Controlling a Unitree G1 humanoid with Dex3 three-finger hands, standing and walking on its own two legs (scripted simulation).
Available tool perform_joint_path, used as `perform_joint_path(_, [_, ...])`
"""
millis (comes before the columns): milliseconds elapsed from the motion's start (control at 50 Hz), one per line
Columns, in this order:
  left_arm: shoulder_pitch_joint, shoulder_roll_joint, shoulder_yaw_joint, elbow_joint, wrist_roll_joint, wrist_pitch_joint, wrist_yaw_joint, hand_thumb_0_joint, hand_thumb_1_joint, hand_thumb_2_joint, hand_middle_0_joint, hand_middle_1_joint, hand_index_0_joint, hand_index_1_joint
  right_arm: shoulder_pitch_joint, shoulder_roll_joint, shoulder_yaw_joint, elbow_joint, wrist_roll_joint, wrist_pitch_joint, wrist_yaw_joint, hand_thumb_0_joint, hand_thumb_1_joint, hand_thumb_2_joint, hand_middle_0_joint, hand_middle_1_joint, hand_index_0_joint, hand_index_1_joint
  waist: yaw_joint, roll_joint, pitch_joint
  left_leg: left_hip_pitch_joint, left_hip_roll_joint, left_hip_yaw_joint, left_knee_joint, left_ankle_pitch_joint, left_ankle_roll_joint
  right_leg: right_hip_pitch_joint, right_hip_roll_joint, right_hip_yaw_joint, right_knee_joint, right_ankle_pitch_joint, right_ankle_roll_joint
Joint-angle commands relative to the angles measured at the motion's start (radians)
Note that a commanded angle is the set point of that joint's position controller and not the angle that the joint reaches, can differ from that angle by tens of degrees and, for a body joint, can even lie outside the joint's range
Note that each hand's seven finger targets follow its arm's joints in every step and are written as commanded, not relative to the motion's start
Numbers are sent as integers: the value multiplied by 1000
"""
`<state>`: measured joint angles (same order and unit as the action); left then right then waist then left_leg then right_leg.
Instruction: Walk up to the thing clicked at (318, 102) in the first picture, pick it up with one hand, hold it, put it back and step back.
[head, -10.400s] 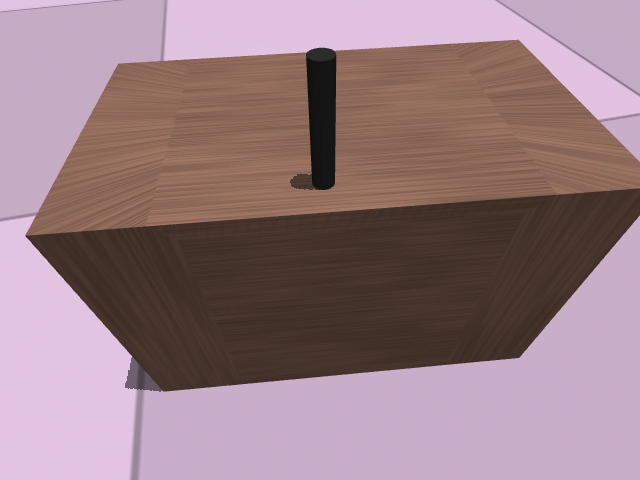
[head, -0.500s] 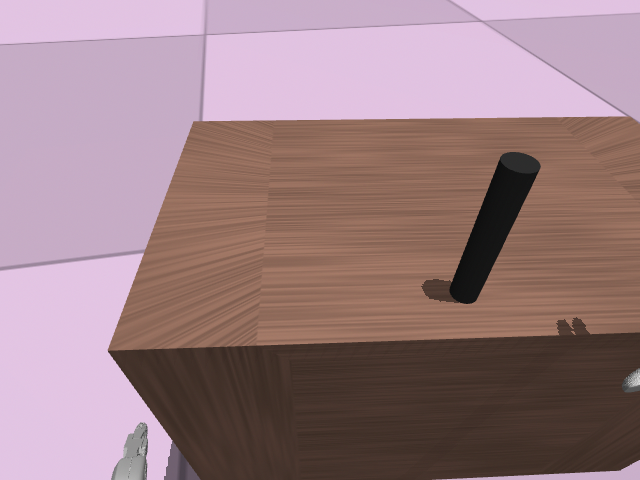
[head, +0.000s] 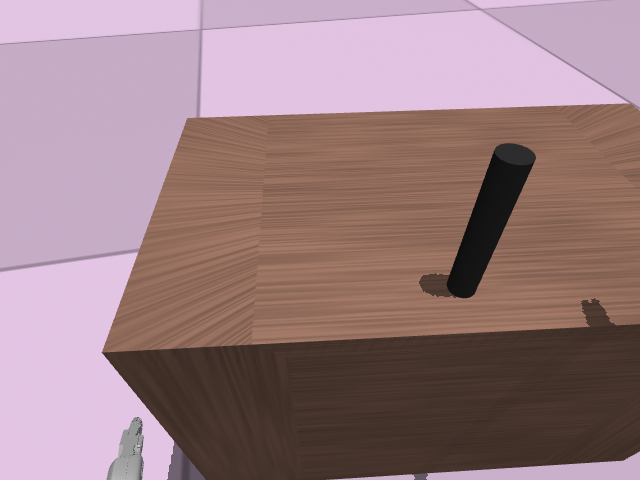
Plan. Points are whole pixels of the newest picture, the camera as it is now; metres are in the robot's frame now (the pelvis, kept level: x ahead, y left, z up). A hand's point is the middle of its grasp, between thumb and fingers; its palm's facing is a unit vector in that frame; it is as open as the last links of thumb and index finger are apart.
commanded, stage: go down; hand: right
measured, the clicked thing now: (483, 231) +0.41 -0.21 +0.10
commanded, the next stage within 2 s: approach in 1.92 s
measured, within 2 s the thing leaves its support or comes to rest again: neither
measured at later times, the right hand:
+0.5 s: hand out of the picture +0.31 -0.38 +0.16, palm faces +0.22 +0.97 -0.01, open 17.5 cm
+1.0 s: hand out of the picture +0.31 -0.40 +0.16, palm faces +0.24 +0.97 -0.02, open 17.4 cm
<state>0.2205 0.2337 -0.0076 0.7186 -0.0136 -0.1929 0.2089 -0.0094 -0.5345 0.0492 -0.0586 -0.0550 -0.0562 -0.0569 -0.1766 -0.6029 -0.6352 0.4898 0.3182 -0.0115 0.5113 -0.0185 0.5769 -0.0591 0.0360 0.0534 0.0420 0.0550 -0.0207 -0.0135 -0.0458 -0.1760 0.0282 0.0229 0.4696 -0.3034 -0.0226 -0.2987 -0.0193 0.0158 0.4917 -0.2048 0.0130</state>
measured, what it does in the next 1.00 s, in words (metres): stands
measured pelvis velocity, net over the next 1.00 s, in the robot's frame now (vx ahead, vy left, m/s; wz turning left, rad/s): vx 0.01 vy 0.00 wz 0.00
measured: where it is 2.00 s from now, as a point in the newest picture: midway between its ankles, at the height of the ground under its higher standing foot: outside the picture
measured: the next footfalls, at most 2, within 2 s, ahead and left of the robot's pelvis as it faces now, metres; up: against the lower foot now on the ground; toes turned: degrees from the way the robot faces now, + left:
none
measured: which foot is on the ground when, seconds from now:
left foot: down 0.00-1.00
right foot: down 0.00-1.00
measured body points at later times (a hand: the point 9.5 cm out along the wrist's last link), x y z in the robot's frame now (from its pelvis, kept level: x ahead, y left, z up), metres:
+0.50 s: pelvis +0.01 +0.01 +0.00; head +0.02 +0.00 +0.45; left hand +0.16 +0.27 -0.09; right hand +0.29 -0.43 +0.16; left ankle -0.04 +0.13 -0.74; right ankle +0.03 -0.13 -0.74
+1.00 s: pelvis +0.01 +0.00 -0.01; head +0.02 -0.01 +0.44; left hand +0.16 +0.27 -0.09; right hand +0.29 -0.45 +0.16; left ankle -0.04 +0.13 -0.74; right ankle +0.03 -0.13 -0.74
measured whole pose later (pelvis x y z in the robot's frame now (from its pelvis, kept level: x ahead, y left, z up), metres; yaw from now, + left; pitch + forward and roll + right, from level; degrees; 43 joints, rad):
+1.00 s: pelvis +0.01 +0.00 -0.01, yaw +0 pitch +5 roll +1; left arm 0.20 0.26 -0.04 0.76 -0.01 -0.20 0.25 -0.01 -0.55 0.06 -0.06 -0.06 -0.06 -0.06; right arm -0.38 -0.80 -0.69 0.84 0.27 -0.03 0.64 -0.02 0.53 -0.09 0.04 0.06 0.04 0.06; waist 0.00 0.00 -0.07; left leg -0.29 0.02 0.03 0.53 -0.33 -0.02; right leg -0.43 -0.03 0.03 0.59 -0.25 0.01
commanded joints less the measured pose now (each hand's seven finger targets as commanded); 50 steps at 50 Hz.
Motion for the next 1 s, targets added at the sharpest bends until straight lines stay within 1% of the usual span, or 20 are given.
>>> perform_joint_path(0, [-91, 172, 48, -117, -6, -58, 22, 0, -553, 53, -52, -51, -49, -53, -304, -368, -71, -121, 19, -31, 41, 0, 593, -58, 29, 56, 40, 56, -4, -93, -136, -107, -39, 34, -66, 156, 31, 143, 13, -3, -73, 86, -31])
perform_joint_path(60, [-129, 200, 62, -134, -2, -71, 28, 0, -551, 52, -54, -51, -53, -52, -376, -432, -99, -118, 19, -43, 51, 0, 602, -67, 24, 59, 38, 59, -9, -64, -172, -100, -31, 22, -63, 155, 26, 131, 21, 0, -53, 81, -35])
perform_joint_path(100, [-138, 156, 13, -137, -2, -78, 31, 0, -545, 49, -52, -54, -54, -52, -392, -448, -109, -75, 21, -46, 61, 0, 606, -64, 24, 59, 38, 59, -17, -55, -178, -97, -26, 9, -63, 139, 23, 126, 24, -2, -40, 70, -38])
perform_joint_path(200, [-87, 206, 48, -115, 1, -73, 53, 0, -547, 53, -51, -53, -51, -53, -419, -505, -121, 6, 15, -47, 79, 0, 584, -62, 31, 56, 40, 56, -6, -81, -229, -101, -27, 6, -42, 197, 25, 142, 25, -3, -21, 127, -37])
perform_joint_path(240, [-98, 153, -3, -96, 0, -67, 47, 0, -548, 51, -52, -52, -52, -53, -421, -498, -98, 23, 0, -47, 84, 0, 556, -60, 37, 54, 43, 54, -18, -133, -204, -107, -23, -1, -44, 184, 28, 120, 30, -8, -23, 119, -35])
perform_joint_path(260, [-98, 149, -4, -97, 1, -68, 49, 0, -552, 54, -53, -51, -51, -53, -427, -502, -103, 18, -1, -49, 84, 0, 556, -62, 38, 55, 45, 55, -15, -129, -201, -109, -26, 0, -43, 174, 30, 117, 27, -6, -25, 112, -34])
perform_joint_path(320, [-80, 166, 5, -109, 2, -69, 51, 0, -554, 57, -52, -52, -50, -54, -433, -526, -111, 19, 2, -56, 95, 0, 556, -61, 40, 54, 47, 54, 1, -133, -231, -108, -35, 13, -34, 221, 30, 140, 24, -5, -13, 155, -35])
perform_joint_path(340, [-91, 204, 37, -124, 4, -72, 56, 0, -556, 58, -55, -53, -53, -55, -448, -547, -115, 11, -1, -63, 96, 0, 536, -70, 38, 55, 46, 55, 10, -129, -236, -101, -35, 14, -32, 232, 30, 134, 26, -2, -11, 162, -35])
perform_joint_path(400, [-71, 152, -15, -96, 3, -69, 53, 0, -559, 62, -53, -55, -51, -57, -457, -534, -117, 25, 15, -68, 107, 0, 531, -71, 41, 55, 48, 55, 0, -147, -228, -115, -41, 17, -25, 232, 31, 135, 20, -3, -4, 172, -32])
perform_joint_path(420, [-82, 176, 22, -91, 2, -70, 57, 0, -559, 61, -55, -54, -53, -56, -438, -539, -121, 54, 14, -69, 106, 0, 515, -80, 39, 56, 47, 56, 5, -136, -230, -117, -41, 21, -21, 245, 31, 131, 21, 1, 0, 189, -34])
perform_joint_path(460, [-81, 200, 36, -99, 4, -71, 60, 0, -558, 60, -56, -54, -54, -56, -441, -550, -122, 72, 13, -69, 110, 0, 522, -75, 40, 55, 47, 55, 14, -119, -242, -115, -37, 19, -15, 276, 26, 134, 23, 1, 12, 216, -37])
perform_joint_path(500, [-80, 190, 18, -107, 2, -68, 61, 0, -562, 61, -55, -54, -53, -57, -450, -557, -119, 74, 10, -65, 115, 0, 526, -78, 38, 56, 45, 56, 10, -112, -264, -108, -33, 16, -10, 323, 19, 143, 27, 1, 28, 266, -42])
perform_joint_path(540, [-64, 216, 45, -108, 2, -66, 66, 0, -561, 63, -54, -53, -52, -56, -475, -568, -119, 58, 10, -68, 121, 0, 520, -78, 40, 55, 46, 55, 22, -105, -287, -120, -34, 16, -4, 337, 16, 170, 24, 3, 37, 289, -44])
perform_joint_path(620, [-68, 188, 35, -73, -1, -59, 60, 0, -560, 64, -56, -55, -53, -57, -461, -572, -127, 110, 6, -72, 119, 0, 519, -83, 38, 56, 46, 56, 6, -104, -291, -138, -39, 25, 10, 340, 18, 178, 19, 10, 49, 334, -42])
perform_joint_path(680, [-87, 164, 1, -87, 1, -59, 57, 0, -560, 64, -54, -53, -51, -55, -468, -579, -121, 110, 1, -77, 125, 0, 520, -82, 40, 57, 47, 57, 0, -127, -257, -136, -43, 26, 3, 270, 29, 131, 16, 8, 31, 258, -35])
perform_joint_path(760, [-73, 202, 33, -101, 2, -57, 62, 0, -559, 60, -55, -54, -53, -56, -481, -630, -147, 129, -1, -77, 132, 0, 529, -85, 35, 58, 42, 58, 8, -122, -301, -113, -33, 16, 7, 328, 19, 134, 27, 3, 46, 282, -42])
perform_joint_path(780, [-85, 186, 15, -109, -1, -55, 61, 0, -554, 57, -54, -56, -55, -56, -484, -620, -143, 137, 2, -74, 134, 0, 534, -81, 34, 57, 41, 57, 8, -118, -289, -114, -31, 13, 6, 330, 17, 133, 29, 1, 51, 279, -43])
perform_joint_path(820, [-77, 212, 47, -97, 2, -55, 65, 0, -558, 61, -54, -53, -52, -55, -506, -620, -141, 139, 2, -74, 130, 0, 544, -85, 33, 59, 42, 59, 13, -132, -283, -138, -35, 17, 10, 314, 21, 137, 23, 4, 50, 276, -41])
perform_joint_path(900, [-92, 159, -5, -89, 5, -56, 55, 0, -555, 58, -54, -55, -54, -55, -498, -600, -118, 132, -14, -74, 126, 0, 552, -85, 32, 60, 42, 60, -2, -166, -247, -157, -41, 25, 5, 244, 33, 118, 17, 8, 42, 227, -33])
perform_joint_path(980, [-86, 189, 17, -107, 6, -58, 59, 0, -552, 57, -54, -57, -55, -55, -489, -635, -147, 106, -12, -81, 126, 0, 562, -85, 30, 60, 40, 60, 8, -142, -288, -134, -39, 17, 3, 238, 31, 111, 22, 4, 38, 192, -36])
